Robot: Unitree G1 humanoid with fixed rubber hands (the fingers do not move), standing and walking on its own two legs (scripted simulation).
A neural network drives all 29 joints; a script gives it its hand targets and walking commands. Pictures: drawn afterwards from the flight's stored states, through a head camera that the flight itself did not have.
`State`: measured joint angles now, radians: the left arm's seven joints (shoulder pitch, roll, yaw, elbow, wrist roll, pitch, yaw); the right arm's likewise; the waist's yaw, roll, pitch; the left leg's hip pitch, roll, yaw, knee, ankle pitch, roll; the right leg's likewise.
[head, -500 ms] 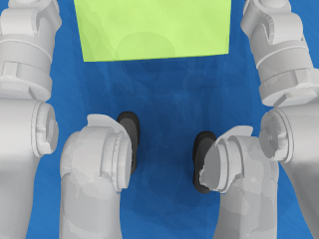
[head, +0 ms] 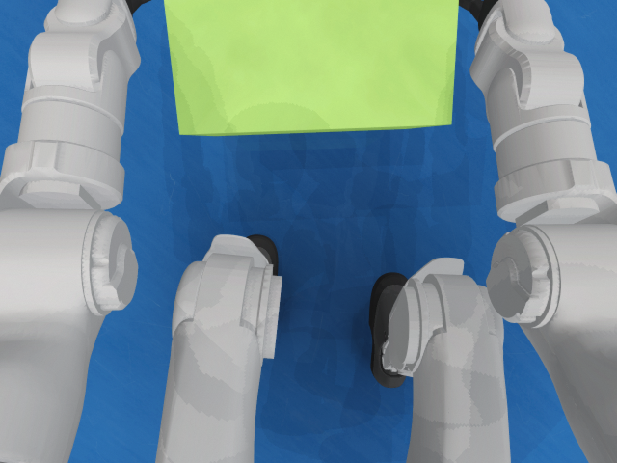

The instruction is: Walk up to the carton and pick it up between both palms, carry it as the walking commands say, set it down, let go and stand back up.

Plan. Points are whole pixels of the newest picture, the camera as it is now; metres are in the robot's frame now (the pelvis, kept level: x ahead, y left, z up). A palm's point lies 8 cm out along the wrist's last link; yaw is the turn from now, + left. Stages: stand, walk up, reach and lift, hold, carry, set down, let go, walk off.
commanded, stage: reach and lift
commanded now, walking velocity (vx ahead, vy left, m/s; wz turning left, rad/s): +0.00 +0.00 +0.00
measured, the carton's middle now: (309, 16) +0.56 +0.09 -0.22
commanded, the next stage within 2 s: none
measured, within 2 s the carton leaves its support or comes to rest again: neither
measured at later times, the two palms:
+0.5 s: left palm out of the picture +0.51 +0.27 -0.06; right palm out of the picture +0.56 -0.08 -0.05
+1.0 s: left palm out of the picture +0.49 +0.26 +0.02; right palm out of the picture +0.54 -0.09 +0.03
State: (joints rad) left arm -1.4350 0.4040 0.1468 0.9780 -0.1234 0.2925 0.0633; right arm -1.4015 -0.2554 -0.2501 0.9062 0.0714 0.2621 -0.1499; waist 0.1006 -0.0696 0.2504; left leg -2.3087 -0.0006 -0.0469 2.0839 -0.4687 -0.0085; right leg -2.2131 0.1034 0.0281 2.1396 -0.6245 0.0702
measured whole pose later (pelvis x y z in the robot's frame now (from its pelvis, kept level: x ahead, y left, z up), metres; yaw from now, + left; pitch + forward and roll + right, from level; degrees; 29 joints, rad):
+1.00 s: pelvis +0.01 +0.00 +0.10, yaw +0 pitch +48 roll -3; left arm -1.10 0.16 0.42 0.71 0.16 0.42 0.08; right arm -1.11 -0.07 -0.44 0.71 -0.15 0.36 -0.07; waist 0.07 -0.07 -0.16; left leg -2.13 -0.05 -0.08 1.72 -0.42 -0.04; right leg -2.05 0.13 0.06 1.77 -0.55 0.06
